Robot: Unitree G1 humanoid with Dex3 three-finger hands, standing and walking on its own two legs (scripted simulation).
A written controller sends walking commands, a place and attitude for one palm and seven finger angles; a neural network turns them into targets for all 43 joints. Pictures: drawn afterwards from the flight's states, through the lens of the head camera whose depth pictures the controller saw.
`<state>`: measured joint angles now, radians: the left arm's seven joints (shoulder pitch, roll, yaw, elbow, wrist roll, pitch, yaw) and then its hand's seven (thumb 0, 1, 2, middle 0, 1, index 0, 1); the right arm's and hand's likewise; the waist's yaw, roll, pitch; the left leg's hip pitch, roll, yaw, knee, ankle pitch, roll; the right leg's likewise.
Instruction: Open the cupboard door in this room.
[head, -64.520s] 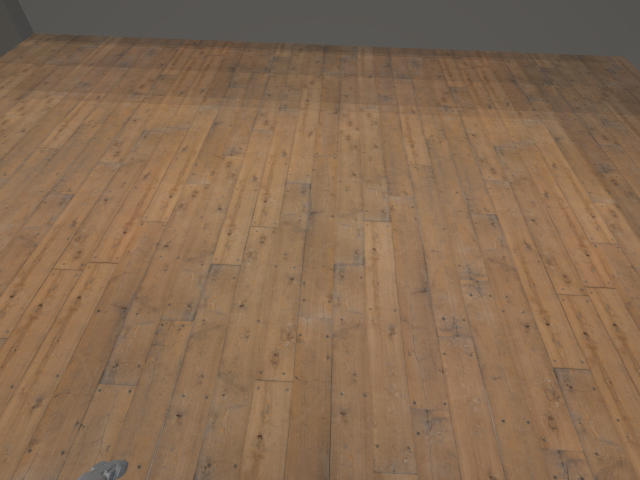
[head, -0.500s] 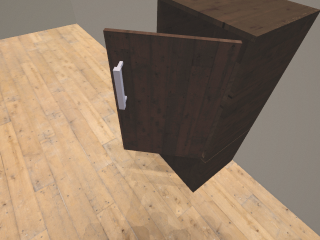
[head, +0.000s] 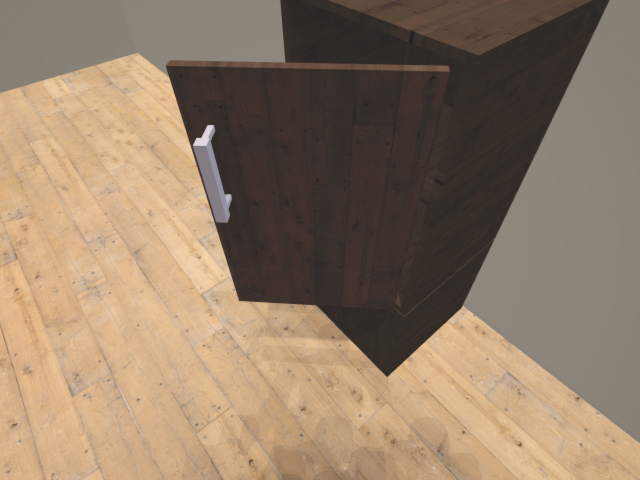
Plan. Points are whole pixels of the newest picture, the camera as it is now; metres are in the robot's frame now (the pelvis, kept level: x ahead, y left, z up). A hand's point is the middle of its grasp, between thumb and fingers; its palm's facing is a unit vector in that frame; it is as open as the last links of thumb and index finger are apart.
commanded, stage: come to a stop and stand still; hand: left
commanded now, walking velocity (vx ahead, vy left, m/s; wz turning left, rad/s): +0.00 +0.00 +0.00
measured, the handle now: (216, 176) +0.55 +0.20 +0.07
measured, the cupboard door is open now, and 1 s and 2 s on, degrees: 45 45 45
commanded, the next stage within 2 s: look again from close up in 0.44 s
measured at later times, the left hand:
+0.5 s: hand out of the picture -0.03 +0.15 -0.17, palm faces +0.06 -0.98 -0.18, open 7.3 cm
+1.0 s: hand out of the picture -0.05 +0.15 -0.17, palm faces +0.08 -0.99 -0.13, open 7.3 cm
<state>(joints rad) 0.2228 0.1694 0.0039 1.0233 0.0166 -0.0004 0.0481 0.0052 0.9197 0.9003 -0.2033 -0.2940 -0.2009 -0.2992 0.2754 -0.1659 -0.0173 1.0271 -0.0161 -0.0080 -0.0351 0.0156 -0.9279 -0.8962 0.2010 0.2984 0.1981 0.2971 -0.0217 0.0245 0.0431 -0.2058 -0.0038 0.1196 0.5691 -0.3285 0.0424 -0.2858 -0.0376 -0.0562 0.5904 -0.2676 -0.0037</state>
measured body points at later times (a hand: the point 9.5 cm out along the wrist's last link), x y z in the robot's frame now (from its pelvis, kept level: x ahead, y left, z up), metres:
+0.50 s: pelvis -0.03 -0.02 +0.01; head -0.05 -0.02 +0.46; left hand -0.03 +0.20 -0.15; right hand -0.08 -0.25 -0.15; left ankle -0.01 +0.09 -0.73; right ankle +0.03 -0.12 -0.73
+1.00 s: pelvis -0.03 +0.00 +0.01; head -0.04 +0.01 +0.46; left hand -0.06 +0.20 -0.15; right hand -0.03 -0.20 -0.15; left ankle -0.01 +0.09 -0.73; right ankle +0.03 -0.12 -0.73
